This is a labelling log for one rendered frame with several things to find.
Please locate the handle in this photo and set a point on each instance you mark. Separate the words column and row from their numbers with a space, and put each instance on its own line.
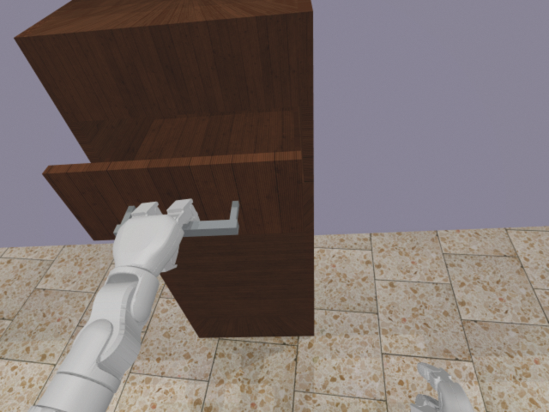
column 201, row 228

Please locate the drawer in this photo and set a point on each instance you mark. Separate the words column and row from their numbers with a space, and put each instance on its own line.
column 252, row 157

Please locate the left robot hand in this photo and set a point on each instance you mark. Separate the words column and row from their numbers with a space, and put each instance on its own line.
column 150, row 240

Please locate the cabinet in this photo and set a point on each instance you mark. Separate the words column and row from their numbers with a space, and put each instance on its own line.
column 105, row 61

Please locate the left robot forearm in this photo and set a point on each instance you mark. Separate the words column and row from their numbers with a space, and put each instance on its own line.
column 106, row 347

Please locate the right robot hand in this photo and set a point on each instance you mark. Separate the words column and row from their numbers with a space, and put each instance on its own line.
column 451, row 396

